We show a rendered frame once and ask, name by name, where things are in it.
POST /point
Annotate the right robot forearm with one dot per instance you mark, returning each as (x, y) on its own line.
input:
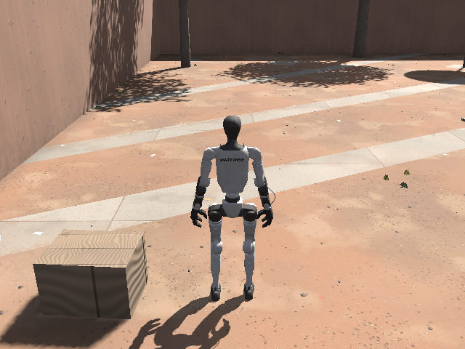
(264, 196)

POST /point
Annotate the right robot foot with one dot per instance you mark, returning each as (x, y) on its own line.
(249, 293)

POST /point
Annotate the left robot forearm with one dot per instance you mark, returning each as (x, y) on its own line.
(199, 195)

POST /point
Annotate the left robot upper arm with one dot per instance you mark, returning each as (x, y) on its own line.
(208, 155)

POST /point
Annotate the left robot hand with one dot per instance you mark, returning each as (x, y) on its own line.
(194, 216)

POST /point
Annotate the robot foot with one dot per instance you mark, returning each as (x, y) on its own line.
(249, 293)
(215, 295)

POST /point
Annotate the left robot foot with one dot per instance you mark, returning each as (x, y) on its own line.
(215, 295)

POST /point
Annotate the right robot upper arm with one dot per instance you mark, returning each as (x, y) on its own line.
(255, 154)

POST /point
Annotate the right robot hand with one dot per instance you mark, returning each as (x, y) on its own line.
(268, 217)

